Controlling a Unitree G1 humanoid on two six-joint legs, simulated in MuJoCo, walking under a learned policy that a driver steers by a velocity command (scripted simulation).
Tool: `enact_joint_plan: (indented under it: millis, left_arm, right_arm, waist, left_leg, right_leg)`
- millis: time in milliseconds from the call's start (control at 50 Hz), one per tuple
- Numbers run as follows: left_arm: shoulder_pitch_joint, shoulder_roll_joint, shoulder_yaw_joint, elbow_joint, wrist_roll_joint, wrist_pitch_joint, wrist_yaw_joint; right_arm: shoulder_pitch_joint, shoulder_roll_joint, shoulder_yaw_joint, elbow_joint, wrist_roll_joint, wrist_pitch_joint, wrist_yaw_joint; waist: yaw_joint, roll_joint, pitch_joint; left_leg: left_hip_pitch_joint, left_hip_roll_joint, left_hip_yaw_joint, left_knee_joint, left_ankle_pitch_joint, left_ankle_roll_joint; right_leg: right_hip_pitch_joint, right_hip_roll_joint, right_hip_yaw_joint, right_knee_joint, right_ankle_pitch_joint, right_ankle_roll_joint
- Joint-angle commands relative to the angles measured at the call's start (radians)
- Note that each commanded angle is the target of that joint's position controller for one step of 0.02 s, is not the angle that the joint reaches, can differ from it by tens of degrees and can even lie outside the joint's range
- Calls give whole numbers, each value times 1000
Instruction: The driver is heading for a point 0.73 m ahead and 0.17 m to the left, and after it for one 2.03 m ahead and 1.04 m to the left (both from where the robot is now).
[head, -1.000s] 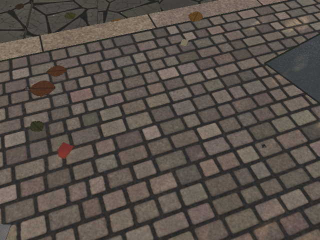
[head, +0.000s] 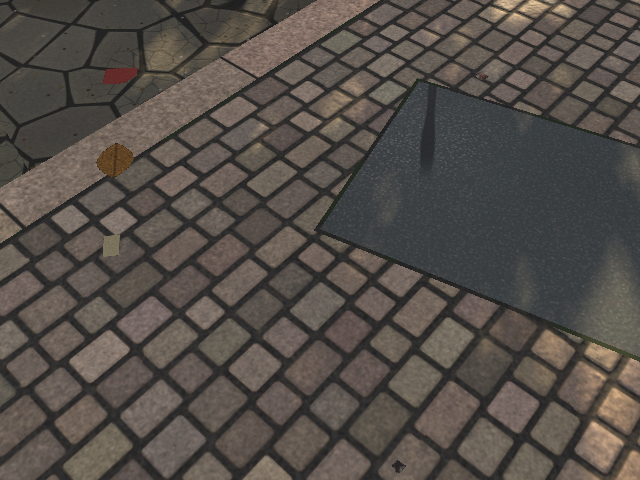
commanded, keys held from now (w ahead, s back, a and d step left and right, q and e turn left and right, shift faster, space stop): w+q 0.98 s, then no key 0.02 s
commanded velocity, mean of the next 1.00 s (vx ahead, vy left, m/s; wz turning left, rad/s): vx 0.50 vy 0.00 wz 0.47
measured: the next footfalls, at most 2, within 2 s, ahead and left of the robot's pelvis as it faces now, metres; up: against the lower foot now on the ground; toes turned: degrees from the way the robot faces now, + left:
right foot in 0.48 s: +0.45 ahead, -0.06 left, +0.00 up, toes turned +17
left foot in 1.02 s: +0.60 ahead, +0.26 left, +0.00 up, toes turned +38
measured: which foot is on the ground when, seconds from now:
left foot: down 0.00-0.48, up 0.50-1.00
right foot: down 0.00-0.00, up 0.02-0.46, down 0.48-1.00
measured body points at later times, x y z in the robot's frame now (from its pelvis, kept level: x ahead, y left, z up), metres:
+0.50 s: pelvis +0.28 +0.01 +0.00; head +0.31 +0.01 +0.45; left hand +0.47 +0.27 -0.07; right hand +0.29 -0.27 -0.13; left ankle +0.11 +0.08 -0.71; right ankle +0.41 -0.07 -0.72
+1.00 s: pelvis +0.51 +0.10 +0.00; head +0.54 +0.13 +0.45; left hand +0.34 +0.31 -0.13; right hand +0.82 +0.04 -0.08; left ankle +0.57 +0.23 -0.71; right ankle +0.41 -0.07 -0.72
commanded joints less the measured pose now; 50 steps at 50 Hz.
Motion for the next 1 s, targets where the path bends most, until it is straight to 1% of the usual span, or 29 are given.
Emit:
enact_joint_plan:
  millis: [20, 40, 60, 80, 100, 120, 180, 240, 300, 380, 420, 440, 460, 480, 500, 520, 540, 560, 580, 600, 640, 700, 800, 840, 900, 920, 960, 980, 1000]
  left_arm:
    - [79, 99, 10, -75, 13, -26, -7]
    - [-19, 111, 12, -96, 21, -26, -11]
    - [-93, 104, 6, -115, 24, -32, -17]
    - [-121, 90, 4, -128, 26, -29, -22]
    - [-116, 80, -1, -135, 34, -19, -26]
    - [-109, 67, -6, -137, 36, -8, -29]
    - [-162, 53, -16, -164, 35, 9, -31]
    - [-319, 45, -25, -223, 30, 13, -33]
    - [-425, 34, -35, -259, 22, 9, -38]
    - [-515, 41, -40, -301, 10, -2, -34]
    - [-481, 62, -35, -302, 7, -11, -30]
    - [-424, 78, -29, -287, 6, -16, -26]
    - [-324, 98, -19, -257, 7, -24, -17]
    - [-203, 143, -3, -230, 20, -38, -2]
    - [-36, 221, 15, -227, 42, -40, 17]
    - [-76, 284, 34, -226, 41, -18, 17]
    - [-136, 179, 21, -237, 27, -6, 12]
    - [-190, 98, 1, -248, 18, -7, 7]
    - [-214, 70, -7, -242, 21, -10, 3]
    - [-204, 62, -10, -231, 19, -17, 4]
    - [-178, 65, -7, -208, 9, -35, 0]
    - [-142, 78, 2, -185, -1, -51, -4]
    - [-99, 82, 8, -150, 2, -46, -8]
    - [-80, 95, 12, -138, 2, -44, -6]
    - [-34, 119, 19, -112, 2, -34, 1]
    - [-21, 126, 21, -104, 3, -27, 3]
    - [-13, 153, 26, -92, 5, -13, 10]
    - [-9, 170, 29, -88, 6, -4, 13]
    - [-8, 173, 27, -86, 2, 5, 16]
  right_arm:
    - [356, -240, -81, 63, 20, 9, -1]
    - [248, -182, -68, 41, 33, 13, 6]
    - [202, -135, -56, 35, 28, 10, 11]
    - [202, -118, -49, 45, 24, 6, 9]
    - [211, -104, -43, 63, 28, 2, 6]
    - [227, -110, -44, 75, 31, -4, 4]
    - [279, -148, -58, 95, 39, -12, -1]
    - [330, -150, -62, 107, 41, -5, -4]
    - [385, -156, -69, 116, 39, 0, -6]
    - [429, -165, -74, 114, 25, 9, -15]
    - [396, -179, -80, 98, 20, 12, -23]
    - [367, -189, -84, 87, 19, 12, -24]
    - [341, -196, -86, 79, 22, 9, -21]
    - [334, -180, -82, 72, 32, 0, -12]
    - [340, -105, -62, 34, 40, -9, -9]
    - [455, -65, -55, 7, 62, -1, -10]
    - [425, -145, -65, 50, 28, 21, -20]
    - [353, -144, -67, 47, 18, 25, -8]
    - [321, -120, -64, 39, 18, 28, 1]
    - [301, -113, -65, 35, 6, 37, 10]
    - [296, -101, -62, 27, 0, 58, 25]
    - [212, -90, -57, -10, 0, 69, 41]
    - [48, -68, -38, -69, 4, 66, 59]
    - [-23, -57, -28, -94, 4, 61, 68]
    - [-95, -62, -22, -127, -1, 59, 74]
    - [-103, -67, -23, -133, -4, 59, 72]
    - [-72, -81, -29, -132, -10, 60, 62]
    - [-8, -95, -38, -116, -12, 57, 56]
    - [125, -111, -49, -76, -22, 46, 45]
  waist:
    - [-116, 186, -277]
    - [-85, 95, -113]
    - [-82, 21, -55]
    - [-65, 23, -20]
    - [-42, 44, -15]
    - [-33, 64, -26]
    - [-35, 66, -26]
    - [-73, 64, 15]
    - [-115, 72, 3]
    - [-145, 80, -12]
    - [-114, 90, -20]
    - [-84, 95, -35]
    - [-36, 77, -76]
    - [21, 13, -155]
    - [74, -113, -316]
    - [-11, -332, -358]
    - [-29, -132, -216]
    - [-30, -39, -109]
    - [-46, -34, -61]
    - [-53, -71, -40]
    - [-67, -108, -42]
    - [-68, -89, -37]
    - [-44, -78, 7]
    - [-26, -80, 23]
    - [-7, -77, 42]
    - [-7, -77, 41]
    - [-30, -96, 5]
    - [-60, -103, -39]
    - [-116, -84, -109]
  left_leg:
    - [701, 386, -859, -291, -233, 247]
    - [551, 356, -696, -290, -271, 232]
    - [445, 307, -580, -308, -174, 213]
    - [380, 260, -500, -321, -66, 191]
    - [332, 220, -440, -333, 20, 172]
    - [314, 197, -405, -339, 92, 169]
    - [285, 170, -354, -362, 164, 189]
    - [273, 141, -340, -388, 147, 170]
    - [316, 122, -338, -352, 201, 138]
    - [397, 141, -383, -267, 319, 125]
    - [394, 154, -418, -218, 337, 101]
    - [369, 150, -429, -178, 362, 84]
    - [338, 121, -421, -83, 408, 65]
    - [266, 58, -373, 102, 352, 40]
    - [148, -1, -271, 376, 38, 22]
    - [-125, -121, -167, 570, -476, 3]
    - [-207, -18, -168, 661, -400, 7]
    - [-194, 11, -164, 647, -302, 3]
    - [-169, 37, -154, 619, -250, -9]
    - [-151, 59, -144, 596, -232, -18]
    - [-130, 66, -126, 593, -200, -32]
    - [-208, 82, -118, 581, -124, -47]
    - [-244, 90, -68, 373, 45, -60]
    - [-201, 88, -29, 252, 93, -46]
    - [-166, 74, 26, 140, 44, -9]
    - [-150, 61, 43, 113, 6, 7]
    - [-60, 1, 85, 79, -102, 47]
    - [20, -38, 96, 61, -152, 72]
    - [184, -74, 81, -9, -127, 99]
  right_leg:
    - [-601, -11, -23, 718, -19, 15]
    - [-651, -82, -21, 718, 69, 14]
    - [-640, -121, -30, 662, 132, 18]
    - [-622, -147, -38, 606, 150, 26]
    - [-584, -163, -44, 557, 160, 42]
    - [-558, -167, -54, 525, 162, 59]
    - [-586, -175, -89, 433, 184, 104]
    - [-637, -182, -110, 266, 302, 139]
    - [-625, -161, -115, 130, 408, 146]
    - [-600, -127, -106, 30, 402, 135]
    - [-507, -114, -88, -38, 350, 116]
    - [-412, -99, -88, -73, 313, 102]
    - [-267, -80, -97, -127, 303, 83]
    - [-73, -152, -36, -170, 291, 47]
    - [147, -412, 209, -193, 93, -4]
    - [262, -582, 632, -321, 7, -111]
    - [139, -545, 589, -320, -98, -108]
    - [18, -485, 425, -337, -25, -84]
    - [-61, -438, 293, -362, 130, -67]
    - [-103, -403, 196, -377, 231, -52]
    - [-134, -370, 86, -392, 381, -42]
    - [-107, -377, -10, -422, 495, -59]
    - [-93, -343, -173, -441, 570, -48]
    - [-90, -343, -221, -440, 580, -38]
    - [-19, -371, -263, -411, 650, -25]
    - [12, -378, -279, -381, 718, -19]
    - [60, -384, -322, -251, 1022, -5]
    - [74, -385, -337, -129, 1153, -2]
    - [25, -373, -349, 67, 1159, 10]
